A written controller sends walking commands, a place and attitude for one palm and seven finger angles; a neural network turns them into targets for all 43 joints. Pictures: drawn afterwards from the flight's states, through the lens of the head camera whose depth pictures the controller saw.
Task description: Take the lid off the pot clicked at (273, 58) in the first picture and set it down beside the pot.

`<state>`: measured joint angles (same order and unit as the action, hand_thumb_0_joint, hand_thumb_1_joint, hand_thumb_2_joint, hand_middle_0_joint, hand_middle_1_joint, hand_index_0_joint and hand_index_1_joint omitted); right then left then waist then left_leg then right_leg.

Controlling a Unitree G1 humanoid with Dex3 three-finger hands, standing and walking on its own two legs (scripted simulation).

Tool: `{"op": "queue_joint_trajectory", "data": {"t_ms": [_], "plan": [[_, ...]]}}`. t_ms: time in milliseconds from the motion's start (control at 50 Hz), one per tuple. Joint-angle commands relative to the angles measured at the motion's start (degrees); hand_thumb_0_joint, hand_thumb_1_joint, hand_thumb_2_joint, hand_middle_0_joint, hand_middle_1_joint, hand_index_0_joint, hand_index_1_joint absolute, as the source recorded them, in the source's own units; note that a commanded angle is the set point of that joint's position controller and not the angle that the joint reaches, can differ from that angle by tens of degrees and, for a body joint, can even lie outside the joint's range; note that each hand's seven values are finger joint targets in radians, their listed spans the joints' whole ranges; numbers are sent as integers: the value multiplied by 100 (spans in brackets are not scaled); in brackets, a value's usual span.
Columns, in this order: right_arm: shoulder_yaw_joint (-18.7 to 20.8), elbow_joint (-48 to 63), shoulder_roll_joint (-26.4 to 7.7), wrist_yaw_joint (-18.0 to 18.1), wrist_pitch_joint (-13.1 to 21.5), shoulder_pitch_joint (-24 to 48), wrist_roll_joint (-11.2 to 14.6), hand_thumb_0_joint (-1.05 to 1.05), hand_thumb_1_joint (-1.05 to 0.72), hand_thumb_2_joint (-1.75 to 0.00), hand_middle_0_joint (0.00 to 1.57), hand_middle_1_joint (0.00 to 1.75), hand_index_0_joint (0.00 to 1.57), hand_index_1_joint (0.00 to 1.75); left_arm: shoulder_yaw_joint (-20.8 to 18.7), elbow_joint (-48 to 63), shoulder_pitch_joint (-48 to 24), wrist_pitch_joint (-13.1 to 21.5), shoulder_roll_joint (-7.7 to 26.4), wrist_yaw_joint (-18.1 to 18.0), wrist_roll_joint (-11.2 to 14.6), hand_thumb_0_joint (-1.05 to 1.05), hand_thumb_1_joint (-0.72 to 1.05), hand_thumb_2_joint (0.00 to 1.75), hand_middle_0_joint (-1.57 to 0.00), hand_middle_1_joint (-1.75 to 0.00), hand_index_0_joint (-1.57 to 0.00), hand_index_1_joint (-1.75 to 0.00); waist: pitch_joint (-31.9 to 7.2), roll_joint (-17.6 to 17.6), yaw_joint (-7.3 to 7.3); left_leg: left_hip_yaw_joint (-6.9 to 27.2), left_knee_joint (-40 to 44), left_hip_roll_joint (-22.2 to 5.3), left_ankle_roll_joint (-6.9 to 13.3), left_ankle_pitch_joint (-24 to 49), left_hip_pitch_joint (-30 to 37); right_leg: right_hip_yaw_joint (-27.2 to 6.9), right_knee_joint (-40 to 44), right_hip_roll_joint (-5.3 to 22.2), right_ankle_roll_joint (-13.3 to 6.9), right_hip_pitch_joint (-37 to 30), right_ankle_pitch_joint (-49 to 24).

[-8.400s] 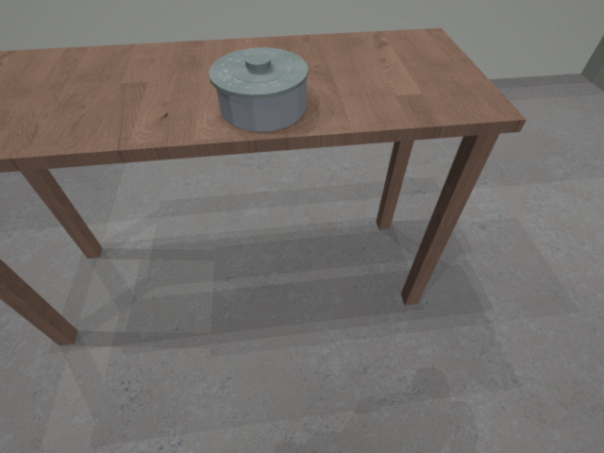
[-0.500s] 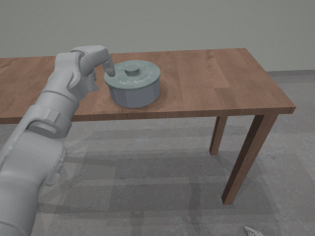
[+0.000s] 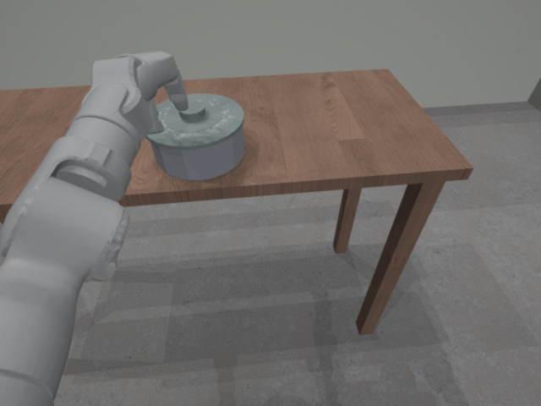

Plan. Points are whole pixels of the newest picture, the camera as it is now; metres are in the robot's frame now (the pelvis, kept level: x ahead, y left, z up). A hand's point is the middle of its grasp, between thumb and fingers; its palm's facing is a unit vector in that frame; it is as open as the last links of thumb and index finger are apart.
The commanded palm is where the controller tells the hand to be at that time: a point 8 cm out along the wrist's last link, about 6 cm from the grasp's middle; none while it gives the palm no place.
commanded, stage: move the open hand above the knob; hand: left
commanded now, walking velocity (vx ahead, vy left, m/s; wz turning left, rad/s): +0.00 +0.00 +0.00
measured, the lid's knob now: (192, 110) +0.60 +0.12 +0.17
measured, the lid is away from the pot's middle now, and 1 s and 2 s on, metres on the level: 0.00 0.00 0.00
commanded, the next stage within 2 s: none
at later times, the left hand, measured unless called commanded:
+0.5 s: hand (186, 102) +0.49 +0.10 +0.24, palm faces -0.27 -0.11 -0.96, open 10.0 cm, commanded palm +0.58 +0.12 +0.30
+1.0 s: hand (184, 75) +0.58 +0.11 +0.24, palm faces -0.26 -0.07 -0.96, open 10.0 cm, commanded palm +0.59 +0.11 +0.30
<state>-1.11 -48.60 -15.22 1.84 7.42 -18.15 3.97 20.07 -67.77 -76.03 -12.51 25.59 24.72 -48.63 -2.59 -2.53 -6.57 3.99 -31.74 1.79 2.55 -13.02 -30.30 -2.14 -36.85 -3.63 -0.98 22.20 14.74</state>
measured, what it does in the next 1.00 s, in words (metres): shifts its weight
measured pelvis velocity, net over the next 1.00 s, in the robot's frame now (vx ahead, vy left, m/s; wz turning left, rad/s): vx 0.08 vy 0.00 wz -0.01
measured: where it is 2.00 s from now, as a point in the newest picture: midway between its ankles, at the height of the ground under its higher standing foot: outside the picture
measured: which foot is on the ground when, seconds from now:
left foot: down 0.00-1.00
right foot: down 0.00-1.00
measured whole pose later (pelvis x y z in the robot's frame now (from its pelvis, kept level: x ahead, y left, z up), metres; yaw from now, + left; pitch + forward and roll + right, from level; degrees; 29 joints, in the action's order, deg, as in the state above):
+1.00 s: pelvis +0.08 +0.00 +0.00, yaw -1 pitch +8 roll +0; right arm -0.7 -48.0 -15.7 0.7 6.3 -22.8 3.0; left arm 18.8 -74.0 -84.8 -16.0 25.3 24.0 -51.7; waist -5.7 -3.7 -9.2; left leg 2.3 -35.3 0.8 1.7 -8.4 -34.9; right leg -3.0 -39.5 -4.1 -1.6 25.4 21.9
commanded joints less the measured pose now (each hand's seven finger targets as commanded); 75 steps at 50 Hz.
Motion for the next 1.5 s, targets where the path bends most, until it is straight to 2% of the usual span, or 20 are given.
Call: {"op": "queue_joint_trajectory", "data": {"t_ms": [0, 180, 360, 460, 520, 580, 640, 720, 880, 960, 1040, 1080, 1120, 1160, 1200, 1280, 1320, 1340, 1400, 1480], "plan": [[221, 474, -812, 103, 295, 293, -4, 0, -90, -90, 20, 30, 20, 30, -301, 939, -3649, 28, 1042, -240, -24, 0, -37, 164, -86, -8, -86, -8, -1611, 373, -47, -400, 385, 157, 99, -1486, 1127, 115, 1012, -223, 171, 394, 1594], [173, 298, -820, 190, 256, 333, 31, 0, -90, -90, 20, 30, 20, 30, -187, 613, -4187, -175, 825, -395, -11, 0, -37, 164, -86, -8, -86, -8, -1908, 132, -151, -488, 156, 84, 99, -1397, 1095, 78, 718, -195, 147, 653, 1572], [137, 286, -870, 279, -90, 452, -29, 0, -90, -90, 20, 30, 20, 30, -330, -82, -3971, -548, 1161, -297, -227, 0, -37, 164, -86, -8, -86, -8, -1738, 663, -218, -573, -173, -7, 106, -1186, 549, -47, 505, -99, 218, 794, 1628], [148, 365, -852, 291, -131, 346, -27, 0, -90, -90, 20, 30, 20, 30, -223, 23, -4135, -523, 1065, -245, -282, 0, -37, 164, -86, -8, -86, -8, -1802, 439, -238, -575, -307, -13, 133, -1200, 638, -41, 387, -104, 196, 1033, 1672], [121, 413, -854, 331, -128, 276, -27, 0, -90, -90, 20, 30, 20, 30, -365, -152, -3828, -512, 1358, -167, -258, 0, -37, 164, -86, -8, -86, -8, -1687, 907, -276, -584, -385, -2, 173, -1051, 380, -190, 552, -49, 252, 924, 1846], [125, 447, -801, 304, -96, 227, 4, 0, -90, -90, 20, 30, 20, 30, -199, 276, -4213, -430, 1087, -174, -174, 0, -37, 164, -86, -8, -86, -8, -1824, 410, -258, -579, -321, -11, 179, -1102, 718, -70, 493, -64, 207, 1040, 1760], [147, 443, -835, 283, -57, 29, -21, 0, -90, -90, 20, 30, 20, 30, -268, 196, -4058, -366, 1245, -156, -236, 0, -37, 164, -86, -8, -86, -8, -1651, 738, -309, -525, -303, -3, 195, -1159, 580, -115, 630, -87, 229, 1069, 1855], [161, 445, -796, 229, 82, -208, -29, 0, -90, -90, 20, 30, 20, 30, -236, 225, -3996, -232, 1174, -175, -247, 0, -37, 164, -86, -8, -86, -8, -1648, 586, -316, -482, -187, 13, 219, -1201, 792, -80, 742, -114, 207, 1108, 1833], [244, 515, -790, -5, 204, -544, -78, 0, -90, -90, 20, 30, 20, 30, -266, 707, -4500, -190, 1069, -302, -307, 0, -37, 164, -86, -8, -86, -8, -2243, 86, -281, -349, -3, 59, 267, -532, 1663, 59, 814, -103, 88, 992, 875], [260, 639, -818, -154, -5, -502, -123, 0, -90, -90, 20, 30, 20, 30, -201, 250, -3966, -446, 837, -237, -444, 0, -37, 164, -86, -8, -86, -8, -1802, 390, -273, -356, -40, 145, 291, -140, 1568, 69, 907, -86, 69, 1087, 209], [349, 988, -783, -281, -149, -461, -213, 0, -90, -90, 20, 30, 20, 30, -361, 1533, -3714, -318, 844, 33, -420, 0, -37, 164, -86, -8, -86, -8, -2988, 274, -3, -453, -276, 228, 334, 1533, 2371, 33, 680, -32, -13, 210, -1933], [382, 1114, -808, -321, -240, -403, -216, 0, -90, -90, 20, 30, 20, 30, -488, 1828, -3179, -308, 805, 145, -269, 0, -37, 164, -86, -8, -86, -8, -3069, 325, 111, -551, -316, 244, 365, 2399, 2603, 63, 708, 6, -9, -157, -2823], [369, 1205, -847, -356, -397, -282, -216, 0, -90, -90, 20, 30, 20, 30, -1036, 1680, -2688, -390, 1423, 156, -331, 0, -37, 164, -86, -8, -86, -8, -2655, 897, 265, -622, -277, 284, 395, 2590, 2281, 48, 762, 9, 68, -465, -3272], [365, 1393, -804, -427, -490, -92, -165, 0, -90, -90, 20, 30, 20, 30, -825, 2318, -2805, -381, 1167, 108, -240, 0, -37, 164, -86, -8, -86, -8, -2590, 625, 305, -654, -197, 269, 374, 2817, 2494, 70, 783, 14, 58, -432, -3237], [401, 1555, -829, -477, -487, -44, -192, 0, -90, -90, 20, 30, 20, 30, -1164, 3234, -2771, -307, 1550, -13, -286, 0, -37, 164, -86, -8, -86, -8, -3081, 233, 422, -491, -230, 215, 376, 3980, 3159, 62, 668, -28, 49, -469, -3405], [434, 1774, -772, -580, -710, 426, -86, 0, -90, -90, 20, 30, 20, 30, -505, 3395, -1706, -643, 533, -91, -96, 0, -37, 164, -86, -8, -86, -8, -2522, 376, 459, -473, -44, 129, 291, 3711, 3257, 272, 765, -44, -16, -172, -2452], [395, 1931, -767, -610, -730, 626, -78, 0, -90, -90, 20, 30, 20, 30, -738, 4222, -2071, -717, 972, -110, -123, 0, -37, 164, -86, -8, -86, -8, -2930, 224, 482, -381, -72, 158, 292, 3972, 3591, 223, 699, -53, -1, -271, -2576], [380, 1955, -698, -608, -726, 706, -46, 0, -90, -90, 20, 30, 20, 30, -410, 4371, -2227, -780, 603, -98, -81, 0, -37, 164, -86, -8, -86, -8, -2820, 228, 406, -314, -59, 171, 291, 4078, 3701, 272, 684, -89, 4, -107, -2460], [368, 1915, -752, -587, -734, 846, -55, 0, -90, -90, 20, 30, 20, 30, -607, 4626, -2355, -930, 886, -108, -56, 0, -37, 164, -86, -8, -86, -8, -2908, 213, 442, -221, 1, 176, 253, 4128, 3885, 268, 713, -102, -16, -102, -2318], [304, 1792, -752, -551, -887, 1088, -94, 0, -90, -90, 20, 30, 20, 30, -453, 4167, -1995, -1102, 638, 34, 68, 0, -37, 164, -86, -8, -86, -8, -2613, 708, 515, -424, -66, 267, 251, 3283, 3375, 222, 912, 56, -67, -439, -2635]]}}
